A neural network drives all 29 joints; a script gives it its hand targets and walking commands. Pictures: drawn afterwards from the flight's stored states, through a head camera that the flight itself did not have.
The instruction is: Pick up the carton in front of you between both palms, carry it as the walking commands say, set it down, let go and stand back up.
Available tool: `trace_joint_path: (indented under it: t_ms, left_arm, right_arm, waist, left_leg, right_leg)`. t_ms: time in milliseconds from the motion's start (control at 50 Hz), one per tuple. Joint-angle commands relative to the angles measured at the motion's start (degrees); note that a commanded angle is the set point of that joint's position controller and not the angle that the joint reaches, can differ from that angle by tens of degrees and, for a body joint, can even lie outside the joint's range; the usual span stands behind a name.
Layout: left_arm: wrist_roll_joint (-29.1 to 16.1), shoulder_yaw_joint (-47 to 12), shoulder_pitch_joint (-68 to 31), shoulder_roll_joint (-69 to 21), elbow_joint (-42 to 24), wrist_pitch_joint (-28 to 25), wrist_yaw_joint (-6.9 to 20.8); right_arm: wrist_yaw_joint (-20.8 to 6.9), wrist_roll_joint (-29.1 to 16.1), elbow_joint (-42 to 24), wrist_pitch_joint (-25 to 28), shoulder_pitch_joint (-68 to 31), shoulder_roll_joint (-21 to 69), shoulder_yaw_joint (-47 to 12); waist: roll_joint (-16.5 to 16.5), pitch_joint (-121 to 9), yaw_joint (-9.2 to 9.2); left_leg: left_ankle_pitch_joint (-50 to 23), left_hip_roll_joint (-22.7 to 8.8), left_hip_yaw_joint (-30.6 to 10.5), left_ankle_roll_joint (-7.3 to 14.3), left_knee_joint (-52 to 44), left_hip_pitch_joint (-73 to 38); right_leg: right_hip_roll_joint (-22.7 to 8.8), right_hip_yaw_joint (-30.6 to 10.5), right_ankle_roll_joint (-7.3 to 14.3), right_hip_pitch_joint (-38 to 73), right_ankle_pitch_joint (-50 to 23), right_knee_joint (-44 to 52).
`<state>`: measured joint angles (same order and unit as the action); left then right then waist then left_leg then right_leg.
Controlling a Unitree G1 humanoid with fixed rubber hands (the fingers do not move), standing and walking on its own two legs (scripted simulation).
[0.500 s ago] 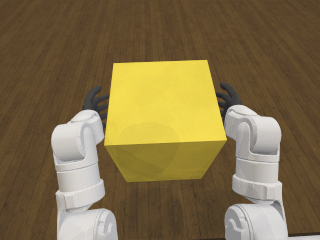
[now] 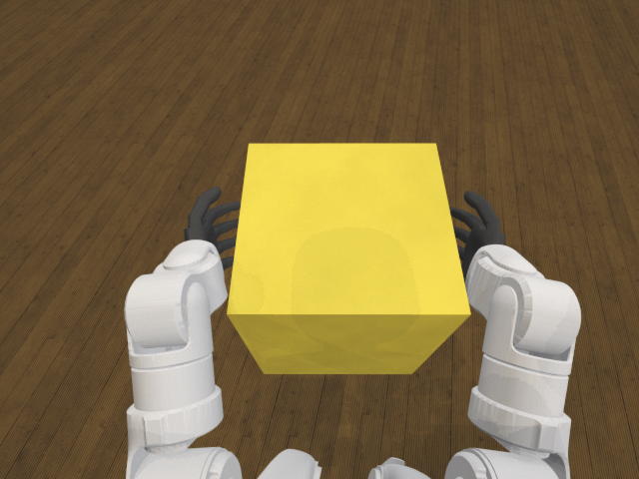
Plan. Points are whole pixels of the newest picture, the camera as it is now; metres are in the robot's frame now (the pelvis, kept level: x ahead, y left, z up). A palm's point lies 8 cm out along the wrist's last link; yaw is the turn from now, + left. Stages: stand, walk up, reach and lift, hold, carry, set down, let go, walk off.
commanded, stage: carry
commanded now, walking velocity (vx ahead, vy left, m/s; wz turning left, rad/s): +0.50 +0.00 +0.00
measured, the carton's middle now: (339, 272) +0.37 +0.05 +0.04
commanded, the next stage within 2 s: none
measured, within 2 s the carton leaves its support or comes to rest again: neither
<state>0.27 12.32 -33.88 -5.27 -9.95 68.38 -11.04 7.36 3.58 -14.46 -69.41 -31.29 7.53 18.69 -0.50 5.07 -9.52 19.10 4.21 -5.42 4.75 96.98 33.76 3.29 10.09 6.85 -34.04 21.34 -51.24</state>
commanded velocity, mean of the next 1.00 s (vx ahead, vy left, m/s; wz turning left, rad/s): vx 0.50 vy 0.00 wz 0.00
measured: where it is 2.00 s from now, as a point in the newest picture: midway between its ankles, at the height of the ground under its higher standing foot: (356, 250)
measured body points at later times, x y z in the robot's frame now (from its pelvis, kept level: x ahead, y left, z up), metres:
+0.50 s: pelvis +0.33 +0.04 +0.05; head +0.35 +0.03 +0.50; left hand +0.72 +0.14 +0.21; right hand +0.68 -0.16 +0.21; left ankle +0.38 +0.09 -0.68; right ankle +0.26 -0.07 -0.59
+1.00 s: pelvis +0.65 -0.02 +0.07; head +0.67 -0.02 +0.52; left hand +0.91 +0.14 +0.14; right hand +0.92 -0.16 +0.13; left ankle +0.68 +0.11 -0.64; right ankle +0.60 -0.11 -0.68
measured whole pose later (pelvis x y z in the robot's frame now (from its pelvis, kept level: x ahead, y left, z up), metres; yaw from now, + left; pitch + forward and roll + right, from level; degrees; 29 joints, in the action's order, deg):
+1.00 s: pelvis +0.65 -0.02 +0.07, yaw +1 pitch +5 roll +1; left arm 4.0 3.1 -2.8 -7.3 -24.8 66.6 -6.9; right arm 6.6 4.5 -25.7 -67.0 -2.0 7.3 3.5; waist -0.5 -4.3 -1.6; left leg 18.8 -3.0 5.7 -1.1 42.1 28.9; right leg -2.7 9.8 1.3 -9.8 13.0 -17.4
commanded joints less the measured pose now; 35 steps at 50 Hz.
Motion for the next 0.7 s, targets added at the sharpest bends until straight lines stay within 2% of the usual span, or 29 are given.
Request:
trace_joint_path:
  t_ms: [0,20,40,80,140,180,220,240,260,280,300,320,340,360,380,400,420,440,480,520,560,620,680]
  left_arm:
    - [-27.20,-47.80,-45.00,-55.90,-7.22,-1.02,11.45]
    - [-26.93,-47.32,-44.98,-55.56,-6.42,-1.04,11.54]
    - [-26.55,-46.83,-44.46,-55.00,-5.92,-0.96,11.51]
    - [-25.43,-44.22,-43.75,-52.56,-4.18,-0.12,11.16]
    - [-22.42,-38.84,-39.69,-47.59,1.08,2.35,10.23]
    - [-19.85,-34.73,-37.72,-44.25,4.23,3.95,9.60]
    - [-17.17,-30.79,-37.46,-41.51,6.55,5.41,8.83]
    - [-16.02,-29.15,-37.19,-40.01,7.48,6.23,8.28]
    - [-14.97,-27.71,-38.32,-38.99,7.98,6.91,7.74]
    - [-13.95,-26.49,-39.55,-37.98,8.41,7.51,7.26]
    - [-13.04,-25.59,-41.20,-37.07,8.61,7.98,6.79]
    - [-12.68,-24.80,-42.45,-36.59,9.07,8.66,6.32]
    - [-11.72,-23.28,-42.97,-37.17,9.52,9.07,5.76]
    - [-10.99,-22.54,-45.49,-37.17,8.43,9.18,5.10]
    - [-10.59,-22.10,-47.28,-38.11,7.64,9.15,4.81]
    - [-10.26,-21.96,-48.18,-40.19,7.34,8.82,4.78]
    - [-9.61,-21.79,-48.22,-41.99,7.31,8.37,4.94]
    - [-9.00,-21.85,-47.72,-43.70,7.43,8.01,5.20]
    - [-7.68,-23.26,-44.98,-46.88,8.82,7.18,5.92]
    - [-6.57,-25.06,-40.56,-49.86,10.25,6.17,6.72]
    - [-6.40,-27.26,-35.73,-53.63,10.27,4.94,7.82]
    - [-8.07,-32.68,-28.94,-59.31,5.82,2.68,9.52]
    - [-11.47,-39.78,-22.68,-61.97,-1.96,0.28,11.27]
  right_arm:
    - [-4.22,-8.42,0.00,1.64,-33.86,38.71,-35.44]
    - [-4.12,-7.83,0.92,1.80,-33.45,38.48,-35.54]
    - [-4.15,-7.55,1.55,1.74,-32.25,38.39,-35.80]
    - [-3.98,-8.56,1.64,0.95,-33.51,37.78,-36.86]
    - [-3.17,-10.24,2.92,-1.55,-35.92,36.07,-37.39]
    - [-2.52,-11.46,3.94,-3.33,-37.98,34.95,-37.30]
    - [-2.36,-13.82,4.76,-5.02,-41.94,35.03,-37.45]
    - [-2.27,-15.20,5.14,-5.78,-43.41,35.17,-37.70]
    - [-2.23,-16.34,5.98,-6.35,-45.27,35.30,-37.51]
    - [-2.18,-17.40,6.68,-6.78,-46.76,35.14,-37.01]
    - [-2.19,-18.34,6.82,-7.16,-48.07,35.51,-36.45]
    - [-2.06,-19.26,7.35,-7.65,-49.28,35.08,-35.32]
    - [-1.91,-20.40,8.59,-7.72,-53.30,35.62,-35.14]
    - [-2.27,-22.33,8.55,-7.73,-54.57,38.38,-35.57]
    - [-2.84,-23.99,7.61,-7.44,-57.73,41.59,-36.22]
    - [-3.46,-25.47,6.93,-7.09,-59.87,44.66,-36.67]
    - [-4.01,-26.42,6.67,-6.65,-61.90,47.58,-37.37]
    - [-4.47,-26.69,7.08,-6.24,-62.22,49.98,-37.45]
    - [-5.25,-25.82,8.51,-5.49,-59.05,53.01,-37.64]
    - [-5.97,-23.59,10.68,-4.74,-53.01,55.07,-37.59]
    - [-6.87,-21.25,11.61,-3.65,-46.44,57.23,-38.06]
    - [-7.65,-17.15,8.69,-1.50,-35.34,59.02,-39.82]
    - [-8.06,-14.48,2.35,1.00,-24.06,58.56,-43.19]
  waist:
    - [2.23,-31.90,3.63]
    - [4.14,-29.95,4.14]
    - [4.29,-29.41,4.25]
    - [0.48,-28.37,4.72]
    - [-5.90,-26.55,5.47]
    - [-7.75,-24.54,5.44]
    - [-9.16,-23.49,5.92]
    - [-9.51,-23.74,6.85]
    - [-10.03,-25.01,8.64]
    - [-9.25,-27.89,12.22]
    - [-5.35,-30.74,14.13]
    - [5.07,-32.06,13.59]
    - [17.41,-35.22,13.51]
    - [11.83,-34.27,12.70]
    - [6.34,-33.15,13.48]
    - [1.75,-31.30,13.00]
    - [1.01,-31.21,12.87]
    - [1.13,-31.50,12.47]
    - [3.45,-31.69,12.79]
    - [4.09,-31.38,12.80]
    - [5.25,-30.39,12.07]
    - [8.31,-28.63,11.12]
    - [9.73,-27.67,11.43]
  left_leg:
    - [7.34,-3.55,2.17,0.08,-6.39,14.71]
    - [8.68,-4.34,2.55,-0.22,-12.35,14.34]
    - [3.70,-5.83,3.41,0.04,-18.66,13.09]
    - [-3.32,-5.98,6.96,-0.27,-30.34,11.71]
    - [-13.37,-4.59,10.26,-0.52,-48.83,5.49]
    - [-18.60,-2.55,14.45,-0.60,-58.43,1.16]
    - [-21.40,-0.59,17.12,-0.25,-64.44,-4.41]
    - [-20.75,0.36,17.90,-0.27,-66.25,-7.52]
    - [-20.82,0.83,18.55,-0.30,-69.51,-12.69]
    - [-20.88,0.21,18.66,-0.79,-72.66,-21.79]
    - [-17.89,-5.06,11.47,-0.39,-71.16,-31.93]
    - [-29.28,-17.34,-6.73,1.95,-66.60,-39.19]
    - [-19.41,-24.75,-28.86,13.15,-75.03,-48.34]
    - [-12.25,-24.72,-28.42,13.85,-77.21,-46.63]
    - [-12.52,-22.93,-23.71,12.81,-77.34,-43.17]
    - [-13.54,-21.84,-19.24,10.66,-78.18,-38.77]
    - [-12.43,-21.21,-16.21,9.68,-79.53,-36.18]
    - [-10.58,-20.36,-13.55,8.47,-80.65,-35.22]
    - [-13.10,-19.83,-10.37,8.53,-81.77,-36.80]
    - [-19.53,-20.27,-7.21,8.91,-81.94,-39.76]
    - [-26.12,-18.92,-2.15,7.31,-81.66,-41.22]
    - [-36.76,-16.23,4.49,3.58,-81.15,-43.08]
    - [-44.86,-14.60,9.02,1.55,-77.43,-46.05]
  right_leg:
    - [-16.40,-33.03,8.33,38.19,-22.59,22.89]
    - [-16.76,-30.75,8.14,36.96,-23.85,23.84]
    - [-16.99,-28.56,7.52,36.27,-30.38,24.36]
    - [-15.60,-22.26,7.48,36.59,-37.57,27.20]
    - [-12.24,-14.01,4.89,34.65,-38.62,28.89]
    - [-10.89,-10.19,3.09,34.47,-42.34,29.51]
    - [-10.59,-8.25,1.22,35.33,-51.99,27.59]
    - [-10.82,-6.90,0.23,36.03,-56.86,24.56]
    - [-10.64,-4.88,-1.21,36.61,-59.77,19.44]
    - [-10.30,-2.14,-3.26,35.05,-57.25,11.07]
    - [-9.47,-2.09,-4.49,27.49,-42.72,0.58]
    - [-5.07,-3.75,-5.17,16.35,-17.10,-10.18]
    - [3.96,-7.59,-5.69,-0.68,7.75,-25.12]
    - [0.14,-12.78,-4.17,-5.34,7.05,-29.73]
    - [-1.65,-12.42,-3.69,-6.31,3.99,-29.14]
    - [-3.68,-12.52,-3.74,-5.12,1.03,-25.31]
    - [-5.01,-12.54,-3.94,-3.77,-0.88,-21.64]
    - [-5.87,-11.90,-4.20,-2.35,-2.38,-18.15]
    - [-5.89,-10.38,-5.08,-2.76,-2.43,-11.32]
    - [-6.43,-9.25,-6.05,-3.86,-2.49,-3.09]
    - [-6.45,-7.19,-6.66,-2.27,-5.31,7.01]
    - [-4.76,-3.03,-7.44,1.84,-13.31,18.85]
    - [-2.95,0.66,-7.45,5.92,-18.55,27.22]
